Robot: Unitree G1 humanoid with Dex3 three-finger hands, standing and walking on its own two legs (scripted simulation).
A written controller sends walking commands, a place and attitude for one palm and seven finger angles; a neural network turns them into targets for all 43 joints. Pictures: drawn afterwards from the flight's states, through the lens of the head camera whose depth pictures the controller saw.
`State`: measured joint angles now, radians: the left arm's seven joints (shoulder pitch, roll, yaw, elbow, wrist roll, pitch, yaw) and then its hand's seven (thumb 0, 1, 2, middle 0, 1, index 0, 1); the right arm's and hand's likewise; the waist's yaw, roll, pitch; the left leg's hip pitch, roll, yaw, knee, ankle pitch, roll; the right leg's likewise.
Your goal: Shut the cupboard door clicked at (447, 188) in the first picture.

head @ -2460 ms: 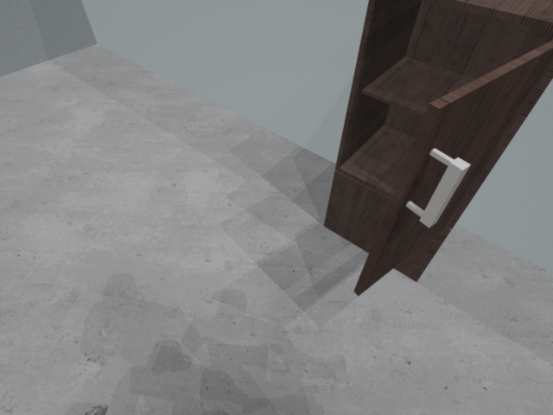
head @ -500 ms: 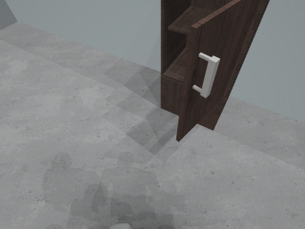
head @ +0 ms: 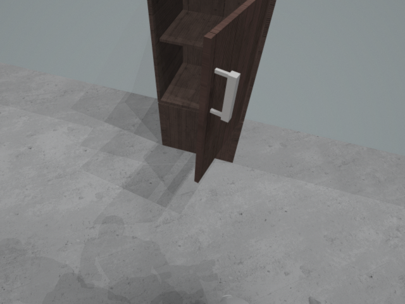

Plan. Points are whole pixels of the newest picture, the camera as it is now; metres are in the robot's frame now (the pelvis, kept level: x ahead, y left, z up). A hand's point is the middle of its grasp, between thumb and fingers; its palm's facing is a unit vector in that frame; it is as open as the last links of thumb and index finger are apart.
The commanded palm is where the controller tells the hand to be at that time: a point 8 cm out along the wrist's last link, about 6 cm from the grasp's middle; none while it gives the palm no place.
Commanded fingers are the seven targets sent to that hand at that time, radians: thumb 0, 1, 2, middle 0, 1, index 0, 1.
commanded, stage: walk around to get in front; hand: left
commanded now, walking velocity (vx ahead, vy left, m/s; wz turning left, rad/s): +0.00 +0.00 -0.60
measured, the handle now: (222, 95) +0.62 +0.00 +0.05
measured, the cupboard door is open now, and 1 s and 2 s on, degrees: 76 76 76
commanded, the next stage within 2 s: none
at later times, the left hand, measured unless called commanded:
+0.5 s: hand (143, 296) +0.15 +0.14 -0.15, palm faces -0.32 -0.91 -0.25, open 7.4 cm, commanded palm none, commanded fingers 0.00 0.90 0.90 -0.20 -0.30 -0.20 -0.30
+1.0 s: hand (151, 276) +0.20 +0.13 -0.16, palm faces -0.58 -0.79 -0.19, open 7.4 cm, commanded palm none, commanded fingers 0.00 0.90 0.90 -0.20 -0.30 -0.20 -0.30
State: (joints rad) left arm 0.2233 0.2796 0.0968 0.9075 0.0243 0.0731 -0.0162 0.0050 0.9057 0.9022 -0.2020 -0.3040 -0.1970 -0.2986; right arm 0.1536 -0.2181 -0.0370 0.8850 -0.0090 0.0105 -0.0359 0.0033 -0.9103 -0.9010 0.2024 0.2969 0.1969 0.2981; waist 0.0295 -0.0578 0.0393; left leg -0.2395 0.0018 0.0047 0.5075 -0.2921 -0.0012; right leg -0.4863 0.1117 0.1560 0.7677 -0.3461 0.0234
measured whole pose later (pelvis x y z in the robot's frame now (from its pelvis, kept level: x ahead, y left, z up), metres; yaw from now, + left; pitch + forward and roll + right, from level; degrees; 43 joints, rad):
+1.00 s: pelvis +0.01 +0.02 +0.01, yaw -38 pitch +0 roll -2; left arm 0.17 0.25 0.10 0.91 0.02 0.09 -0.04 0.01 0.91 0.90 -0.20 -0.30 -0.19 -0.30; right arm 0.23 -0.17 -0.04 0.91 -0.02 0.01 -0.02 0.00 -0.91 -0.90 0.21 0.30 0.20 0.30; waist -0.01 -0.02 0.09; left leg -0.22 0.13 0.26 0.50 -0.27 0.01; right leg -0.41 -0.05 -0.05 0.93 -0.44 0.07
